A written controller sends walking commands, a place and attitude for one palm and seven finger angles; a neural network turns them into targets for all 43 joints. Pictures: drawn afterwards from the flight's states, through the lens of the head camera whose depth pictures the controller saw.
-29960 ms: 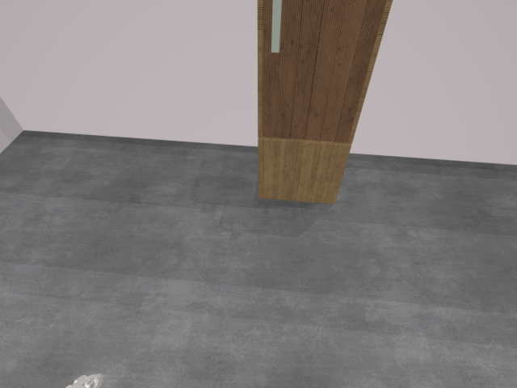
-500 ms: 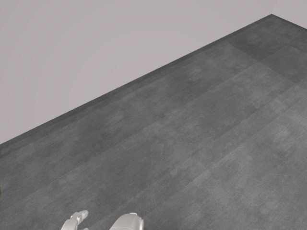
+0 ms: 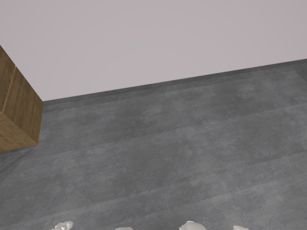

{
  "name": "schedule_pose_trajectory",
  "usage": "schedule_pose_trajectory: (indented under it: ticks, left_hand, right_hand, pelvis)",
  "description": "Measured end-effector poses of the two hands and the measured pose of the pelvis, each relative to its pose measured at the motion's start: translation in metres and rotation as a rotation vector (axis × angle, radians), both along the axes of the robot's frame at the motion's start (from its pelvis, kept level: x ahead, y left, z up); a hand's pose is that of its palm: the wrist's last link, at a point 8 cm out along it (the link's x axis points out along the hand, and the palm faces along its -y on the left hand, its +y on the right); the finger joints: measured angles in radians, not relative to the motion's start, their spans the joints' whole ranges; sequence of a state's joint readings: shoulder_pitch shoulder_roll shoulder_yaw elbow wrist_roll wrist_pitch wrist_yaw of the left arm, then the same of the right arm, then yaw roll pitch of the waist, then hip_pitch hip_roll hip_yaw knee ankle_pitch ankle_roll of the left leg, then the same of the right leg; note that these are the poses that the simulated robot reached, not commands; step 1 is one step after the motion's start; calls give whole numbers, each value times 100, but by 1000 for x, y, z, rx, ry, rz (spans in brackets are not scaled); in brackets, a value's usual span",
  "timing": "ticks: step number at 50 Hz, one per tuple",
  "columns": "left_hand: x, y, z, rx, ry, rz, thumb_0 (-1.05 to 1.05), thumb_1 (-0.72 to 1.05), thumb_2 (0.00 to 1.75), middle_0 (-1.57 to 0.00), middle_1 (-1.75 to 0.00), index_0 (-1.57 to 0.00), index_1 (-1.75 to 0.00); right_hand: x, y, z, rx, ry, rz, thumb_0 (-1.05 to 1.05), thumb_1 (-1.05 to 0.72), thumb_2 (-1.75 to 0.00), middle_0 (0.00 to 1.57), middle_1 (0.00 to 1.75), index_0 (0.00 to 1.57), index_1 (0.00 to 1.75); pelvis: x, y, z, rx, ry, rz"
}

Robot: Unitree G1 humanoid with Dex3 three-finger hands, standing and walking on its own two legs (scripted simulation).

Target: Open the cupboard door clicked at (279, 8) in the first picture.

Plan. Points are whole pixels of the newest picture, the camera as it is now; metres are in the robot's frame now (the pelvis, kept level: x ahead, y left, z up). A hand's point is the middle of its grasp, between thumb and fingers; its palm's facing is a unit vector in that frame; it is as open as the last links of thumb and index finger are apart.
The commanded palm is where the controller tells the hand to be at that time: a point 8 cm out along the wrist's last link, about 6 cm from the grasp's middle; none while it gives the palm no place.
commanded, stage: turn to face it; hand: left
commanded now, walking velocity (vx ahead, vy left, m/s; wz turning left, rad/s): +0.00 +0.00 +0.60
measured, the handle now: out of the picture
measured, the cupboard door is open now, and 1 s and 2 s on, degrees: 37 37 37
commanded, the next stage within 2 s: take the last steps up to it in 1.30 s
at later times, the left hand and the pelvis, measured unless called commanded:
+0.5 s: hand out of the picture +0.00 +0.21 -0.19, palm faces +0.35 -0.91 -0.23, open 7.4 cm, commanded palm none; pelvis +0.02 +0.00 -0.01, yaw +19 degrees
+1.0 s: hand out of the picture +0.04 +0.18 -0.15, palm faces +0.56 -0.78 -0.27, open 7.4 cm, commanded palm none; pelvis +0.06 -0.04 +0.00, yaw +37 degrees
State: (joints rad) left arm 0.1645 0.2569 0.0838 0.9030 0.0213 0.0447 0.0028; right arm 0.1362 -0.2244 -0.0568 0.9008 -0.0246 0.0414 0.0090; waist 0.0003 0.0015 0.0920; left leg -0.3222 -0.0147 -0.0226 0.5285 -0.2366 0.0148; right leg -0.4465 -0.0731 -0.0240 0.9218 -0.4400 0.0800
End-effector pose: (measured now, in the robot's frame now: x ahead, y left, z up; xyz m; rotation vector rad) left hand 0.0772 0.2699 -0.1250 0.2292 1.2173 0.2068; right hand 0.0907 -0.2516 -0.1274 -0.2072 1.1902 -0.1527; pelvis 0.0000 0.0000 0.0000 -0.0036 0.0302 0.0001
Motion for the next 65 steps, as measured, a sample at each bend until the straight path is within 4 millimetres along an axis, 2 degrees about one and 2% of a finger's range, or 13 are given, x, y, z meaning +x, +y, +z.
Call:
schedule_pose_trajectory:
  ticks: [7,12,16,23,26,31,36,42,45,49,53,61,65]
  left_hand:
    - [-3,-27,7,33,-77,47,0,91,89,-20,-30,-20,-30]
    - [-26,-47,9,-1,-37,121,0,90,89,-20,-30,-20,-30]
    - [-46,-55,3,-45,-6,182,0,90,89,-20,-30,-20,-30]
    - [-94,-30,-28,-84,52,322,0,91,89,-20,-30,-20,-30]
    - [-105,-15,-32,-70,90,366,0,91,89,-20,-30,-20,-30]
    - [-96,1,-15,-45,40,409,1,91,89,-20,-30,-20,-30]
    - [-76,4,1,-14,-40,430,1,91,90,-20,-30,-20,-30]
    - [-53,-10,10,29,-116,455,0,91,90,-20,-30,-20,-30]
    - [-55,-25,12,53,-131,478,0,91,89,-20,-30,-20,-30]
    - [-71,-48,13,28,-96,541,0,90,89,-20,-30,-20,-30]
    - [-95,-70,8,-17,-54,615,0,90,89,-20,-30,-20,-30]
    - [-172,-88,-25,-97,54,786,0,90,89,-20,-30,-20,-30]
    - [-199,-87,-28,-108,126,838,0,91,89,-20,-30,-20,-30]
  right_hand:
    - [8,-19,-24,44,56,43,1,-91,-90,20,30,21,30]
    - [26,-23,-16,41,90,96,1,-91,-90,20,30,20,30]
    - [49,-13,-8,33,91,162,1,-91,-90,20,30,20,30]
    - [106,32,-6,-7,-2,318,1,-91,-90,20,30,20,30]
    - [117,47,0,-19,-41,358,1,-91,-90,20,30,20,30]
    - [118,56,7,-29,-21,400,1,-91,-90,20,30,21,30]
    - [114,53,4,-16,34,428,1,-91,-90,20,30,21,30]
    - [121,35,-14,7,99,451,1,-91,-90,20,30,21,30]
    - [134,27,-24,13,117,472,1,-91,-90,20,30,21,30]
    - [154,29,-20,5,126,520,1,-91,-90,20,30,20,30]
    - [176,46,-11,3,112,589,1,-91,-90,20,30,20,30]
    - [215,121,-5,-5,-13,765,1,-91,-90,20,30,20,30]
    - [216,147,3,0,-66,816,1,-91,-90,20,30,20,30]
  pelvis:
    - [3,-25,-9,15,-1,95]
    - [10,-29,1,31,-10,167]
    - [14,-28,4,43,-9,225]
    - [19,-6,-13,21,-5,322]
    - [19,-1,-13,16,-6,346]
    - [23,2,-1,-1,1,393]
    - [30,-4,4,-11,4,447]
    - [45,-24,-2,1,10,524]
    - [51,-33,-7,9,2,566]
    - [57,-36,0,26,-12,623]
    - [61,-35,4,47,-11,679]
    - [54,-15,-11,25,-16,763]
    - [49,-10,-9,16,-23,780]
